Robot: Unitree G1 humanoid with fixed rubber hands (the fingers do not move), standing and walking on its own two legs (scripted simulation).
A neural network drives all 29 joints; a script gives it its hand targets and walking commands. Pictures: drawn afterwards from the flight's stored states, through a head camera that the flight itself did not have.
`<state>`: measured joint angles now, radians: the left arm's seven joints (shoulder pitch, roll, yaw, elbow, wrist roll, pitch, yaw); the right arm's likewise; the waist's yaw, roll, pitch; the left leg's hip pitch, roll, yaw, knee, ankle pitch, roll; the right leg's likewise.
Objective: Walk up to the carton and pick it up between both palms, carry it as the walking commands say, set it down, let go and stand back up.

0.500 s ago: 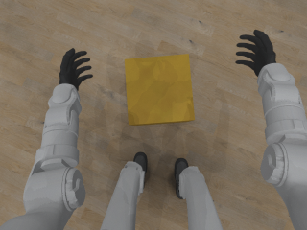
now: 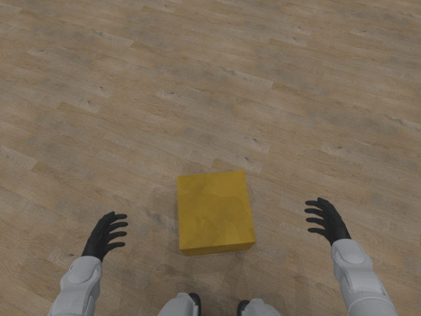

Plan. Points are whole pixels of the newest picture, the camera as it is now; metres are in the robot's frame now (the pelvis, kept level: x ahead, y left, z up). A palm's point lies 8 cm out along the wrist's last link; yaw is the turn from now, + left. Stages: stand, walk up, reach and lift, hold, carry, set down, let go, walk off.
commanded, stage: let go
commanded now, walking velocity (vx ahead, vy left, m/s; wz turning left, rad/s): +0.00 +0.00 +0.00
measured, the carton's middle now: (214, 214) +0.45 +0.02 -0.63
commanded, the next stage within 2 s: stand in 0.72 s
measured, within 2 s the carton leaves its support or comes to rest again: neither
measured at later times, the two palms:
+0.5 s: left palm (92, 288) +0.17 +0.22 -0.04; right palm (365, 293) +0.17 -0.24 -0.04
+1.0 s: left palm (59, 297) +0.15 +0.29 -0.06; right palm (395, 298) +0.17 -0.29 -0.05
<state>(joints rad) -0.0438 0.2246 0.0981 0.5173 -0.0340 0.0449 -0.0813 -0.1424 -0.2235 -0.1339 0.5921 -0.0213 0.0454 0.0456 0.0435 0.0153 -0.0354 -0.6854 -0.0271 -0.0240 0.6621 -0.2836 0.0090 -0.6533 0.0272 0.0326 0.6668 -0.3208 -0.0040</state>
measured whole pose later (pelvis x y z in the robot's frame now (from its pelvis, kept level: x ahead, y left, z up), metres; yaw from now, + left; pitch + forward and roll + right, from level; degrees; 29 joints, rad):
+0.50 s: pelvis +0.01 -0.01 +0.02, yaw +1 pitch -6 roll +0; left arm 0.21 0.23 0.03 0.40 0.01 0.14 -0.09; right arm 0.22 -0.20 -0.04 0.41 -0.02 0.14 0.07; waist 0.01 -0.01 0.13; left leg -0.10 -0.02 -0.04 0.46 -0.26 0.00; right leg -0.07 0.03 0.02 0.47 -0.30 -0.02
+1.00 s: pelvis +0.03 +0.00 +0.02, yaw +0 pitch -1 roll +0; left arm 0.21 0.34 0.05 0.68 0.04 0.03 0.01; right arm 0.17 -0.34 -0.04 0.71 -0.04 0.01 -0.01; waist 0.00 -0.03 0.01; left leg -0.19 -0.02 -0.03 0.48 -0.28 0.01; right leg -0.14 0.02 0.03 0.45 -0.30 0.00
